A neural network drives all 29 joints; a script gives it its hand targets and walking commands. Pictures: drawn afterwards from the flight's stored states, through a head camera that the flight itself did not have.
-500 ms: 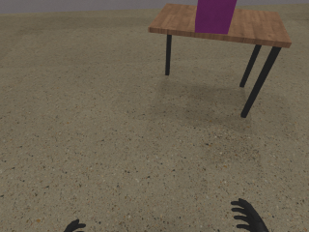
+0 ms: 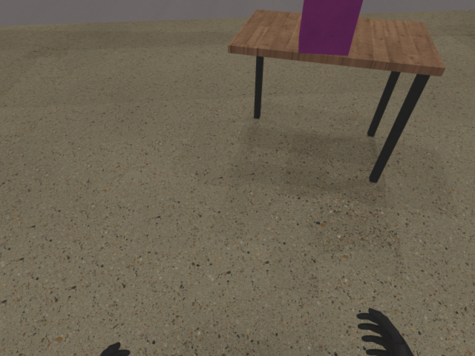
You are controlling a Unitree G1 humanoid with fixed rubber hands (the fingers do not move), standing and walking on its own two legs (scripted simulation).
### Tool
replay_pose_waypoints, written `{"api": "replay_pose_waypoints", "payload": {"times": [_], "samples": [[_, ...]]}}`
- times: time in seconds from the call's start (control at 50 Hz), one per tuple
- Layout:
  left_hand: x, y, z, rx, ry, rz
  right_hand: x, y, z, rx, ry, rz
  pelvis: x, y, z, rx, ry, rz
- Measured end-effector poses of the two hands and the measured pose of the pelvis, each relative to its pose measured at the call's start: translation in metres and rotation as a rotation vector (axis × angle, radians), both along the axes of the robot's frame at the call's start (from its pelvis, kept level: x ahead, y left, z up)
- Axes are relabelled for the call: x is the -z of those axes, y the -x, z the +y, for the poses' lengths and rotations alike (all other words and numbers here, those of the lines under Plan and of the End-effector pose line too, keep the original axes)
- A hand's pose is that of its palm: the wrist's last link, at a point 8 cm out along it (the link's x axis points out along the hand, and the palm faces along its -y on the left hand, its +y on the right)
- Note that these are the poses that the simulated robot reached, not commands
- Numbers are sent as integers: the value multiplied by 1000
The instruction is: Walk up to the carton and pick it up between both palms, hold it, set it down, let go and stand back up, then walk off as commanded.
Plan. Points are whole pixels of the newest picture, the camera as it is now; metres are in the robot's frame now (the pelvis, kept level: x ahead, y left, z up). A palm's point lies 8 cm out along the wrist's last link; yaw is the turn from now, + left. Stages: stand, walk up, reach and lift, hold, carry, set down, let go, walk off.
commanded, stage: walk up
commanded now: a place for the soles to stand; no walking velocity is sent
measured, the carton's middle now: (327, 15) +1.38 -0.41 +0.08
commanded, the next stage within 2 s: none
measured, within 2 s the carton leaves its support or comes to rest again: neither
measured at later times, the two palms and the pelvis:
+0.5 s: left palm (140, 348) +0.18 +0.18 -0.06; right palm out of the picture +0.19 -0.45 -0.08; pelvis +0.10 -0.13 +0.01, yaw -9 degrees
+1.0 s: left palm (142, 287) +0.30 +0.21 -0.11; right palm (441, 241) +0.36 -0.43 -0.06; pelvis +0.26 -0.10 -0.01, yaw -11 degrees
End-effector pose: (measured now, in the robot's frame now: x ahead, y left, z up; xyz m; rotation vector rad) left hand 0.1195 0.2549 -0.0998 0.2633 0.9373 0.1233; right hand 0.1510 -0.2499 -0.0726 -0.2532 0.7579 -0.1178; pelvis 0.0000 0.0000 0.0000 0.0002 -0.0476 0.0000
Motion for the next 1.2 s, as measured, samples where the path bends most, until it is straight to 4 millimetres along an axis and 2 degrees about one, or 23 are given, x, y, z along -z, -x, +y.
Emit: {"api": "replay_pose_waypoints", "payload": {"times": [0.08, 0.16, 0.22, 0.3, 0.34, 0.38, 0.42, 0.52, 0.58, 0.64, 0.72, 0.82, 0.94, 1.0, 1.06, 1.14, 1.2], "samples": [[-1, 3, 3, 43, 5, 36, -6, 1, -13, 1, 13, -20, -2, -5, -2, 12, 1, -1], [-7, -5, 6, 94, -32, 83, -17, 14, -52, 59, 67, -9, -8, -16, -17, 44, 15, 1], [-13, -24, 2, 117, -54, 85, -24, 20, -88, 98, 111, 10, -10, -29, -35, 59, 21, -2], [-20, -61, -25, 148, -75, 67, -22, 13, -134, 135, 133, 24, -7, -49, -64, 74, 3, 3], [-21, -78, -44, 160, -91, 56, -11, 6, -156, 139, 125, 42, -2, -60, -83, 96, -21, 20], [-18, -86, -61, 153, -110, 49, 7, -3, -175, 133, 112, 79, 7, -69, -101, 113, -19, 17], [-20, -82, -70, 131, -133, 64, 14, -13, -185, 122, 93, 116, 6, -78, -115, 122, -20, 14], [-40, -52, -77, 63, -192, 183, 9, -47, -202, 99, 63, 125, -9, -106, -135, 156, -54, 31], [-45, -43, -81, 43, -210, 246, 8, -61, -210, 104, 53, 137, -13, -123, -143, 173, -59, 36], [-45, -45, -84, 37, -216, 277, 7, -74, -216, 117, 53, 148, -13, -141, -148, 188, -55, 31], [-38, -62, -85, 40, -208, 290, 4, -95, -219, 127, 65, 156, -11, -164, -149, 199, -36, 28], [-24, -92, -77, 52, -185, 311, -2, -134, -213, 127, 93, 151, -7, -194, -140, 206, -5, 51], [-1, -138, -55, 62, -151, 342, -5, -197, -189, 103, 136, 121, 4, -238, -114, 204, 36, 96], [7, -180, -45, 75, -132, 288, -8, -211, -177, 113, 146, 99, 6, -258, -100, 199, 36, 31], [0, -232, -42, 134, -126, 207, -30, -218, -175, 180, 158, 35, -2, -280, -92, 225, 54, -15], [-10, -298, -46, 214, -104, 111, -57, -224, -178, 243, 188, -23, -13, -302, -88, 234, 77, -43], [-15, -333, -54, 246, -80, 67, -64, -227, -178, 257, 197, -22, -18, -314, -87, 232, 81, -46]]}}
